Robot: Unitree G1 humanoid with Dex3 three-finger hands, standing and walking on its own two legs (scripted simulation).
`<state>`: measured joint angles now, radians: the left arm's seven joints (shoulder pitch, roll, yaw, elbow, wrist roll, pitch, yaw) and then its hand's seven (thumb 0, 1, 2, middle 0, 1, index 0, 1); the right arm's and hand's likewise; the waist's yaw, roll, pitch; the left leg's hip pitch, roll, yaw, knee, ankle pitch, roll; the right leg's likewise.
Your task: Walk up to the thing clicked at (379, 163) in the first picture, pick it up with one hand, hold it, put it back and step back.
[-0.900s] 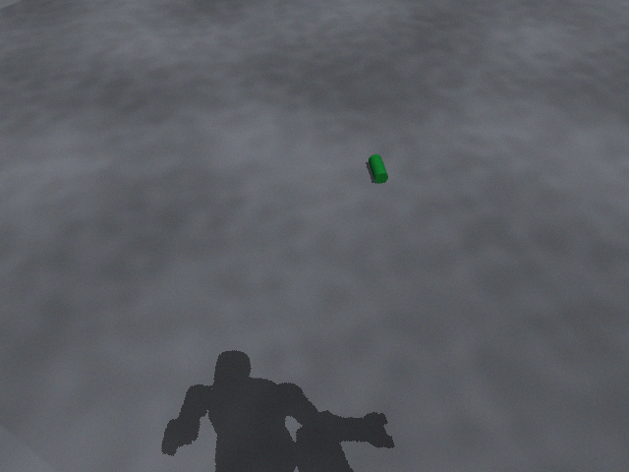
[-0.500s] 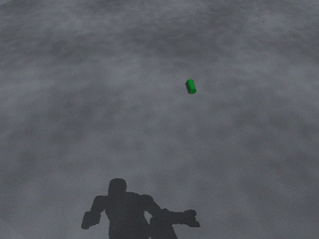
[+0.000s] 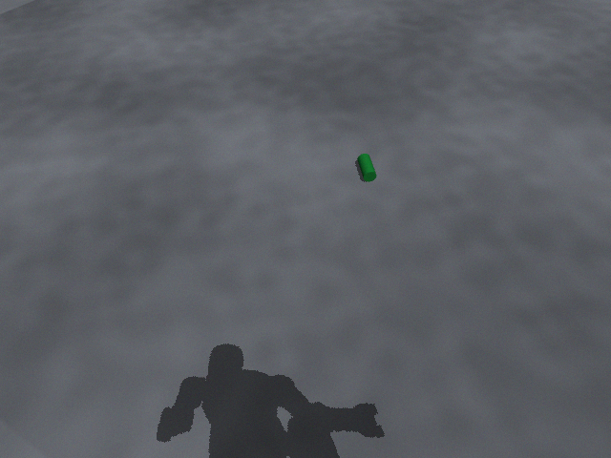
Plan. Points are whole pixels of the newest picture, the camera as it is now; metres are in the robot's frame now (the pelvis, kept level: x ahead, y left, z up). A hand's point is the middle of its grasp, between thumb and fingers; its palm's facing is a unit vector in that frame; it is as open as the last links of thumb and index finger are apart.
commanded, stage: stand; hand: left
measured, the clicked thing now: (366, 167) +1.45 -0.28 -0.75
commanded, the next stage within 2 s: walk up in 0.22 s
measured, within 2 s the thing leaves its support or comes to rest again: neither
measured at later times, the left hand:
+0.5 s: hand (147, 437) +0.17 +0.25 -0.13, palm faces -0.27 -0.87 -0.41, open 7.4 cm
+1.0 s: hand (208, 255) +0.52 +0.23 -0.17, palm faces -0.54 -0.66 -0.52, open 7.4 cm
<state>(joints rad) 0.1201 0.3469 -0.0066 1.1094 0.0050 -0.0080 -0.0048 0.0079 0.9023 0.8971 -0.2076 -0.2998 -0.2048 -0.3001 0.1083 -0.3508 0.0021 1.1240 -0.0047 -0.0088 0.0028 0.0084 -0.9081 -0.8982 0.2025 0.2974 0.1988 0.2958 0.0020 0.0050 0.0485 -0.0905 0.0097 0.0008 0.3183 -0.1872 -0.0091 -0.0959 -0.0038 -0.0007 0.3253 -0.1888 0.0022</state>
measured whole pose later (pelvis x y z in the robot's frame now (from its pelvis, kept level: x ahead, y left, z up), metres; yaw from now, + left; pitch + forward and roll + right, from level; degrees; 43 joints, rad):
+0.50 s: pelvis +0.04 -0.01 -0.01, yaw -16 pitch -2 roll +1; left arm 0.26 0.41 0.09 0.98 0.01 0.01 -0.09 0.01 0.90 0.90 -0.21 -0.30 -0.21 -0.30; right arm 0.19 -0.45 -0.11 0.90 -0.05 -0.02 0.08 0.01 -0.91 -0.90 0.20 0.30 0.20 0.30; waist -0.03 0.06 0.04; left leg -0.01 0.07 0.23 0.42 -0.37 -0.01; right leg -0.42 -0.10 -0.06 0.77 -0.34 0.01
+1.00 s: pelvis +0.30 +0.00 -0.05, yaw -35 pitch -2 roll -1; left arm 0.33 0.48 0.06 0.91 0.01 -0.05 0.04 0.01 0.89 0.90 -0.21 -0.30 -0.21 -0.30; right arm 0.21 -0.48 -0.12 0.73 -0.04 -0.02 0.13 0.01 -0.91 -0.90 0.20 0.30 0.20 0.30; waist -0.05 0.04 0.08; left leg -0.51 0.08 0.03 0.82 -0.28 -0.02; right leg -0.28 -0.07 0.19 0.99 -0.53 -0.01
